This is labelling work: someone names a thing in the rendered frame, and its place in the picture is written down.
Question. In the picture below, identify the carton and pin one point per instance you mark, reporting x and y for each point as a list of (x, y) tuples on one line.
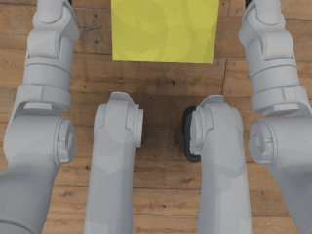
[(179, 31)]

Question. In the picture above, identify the right robot shin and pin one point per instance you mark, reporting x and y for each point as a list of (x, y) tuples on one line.
[(238, 123)]

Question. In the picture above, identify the left robot forearm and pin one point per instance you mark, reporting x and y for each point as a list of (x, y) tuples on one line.
[(48, 63)]

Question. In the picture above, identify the left robot upper arm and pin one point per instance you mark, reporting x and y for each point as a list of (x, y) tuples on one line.
[(36, 147)]

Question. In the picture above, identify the left robot thigh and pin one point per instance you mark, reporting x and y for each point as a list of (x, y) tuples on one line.
[(109, 207)]

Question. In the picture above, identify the right robot forearm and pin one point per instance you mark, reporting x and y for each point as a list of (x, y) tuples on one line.
[(271, 62)]

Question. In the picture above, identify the right robot upper arm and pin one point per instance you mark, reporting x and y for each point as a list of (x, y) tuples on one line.
[(284, 146)]

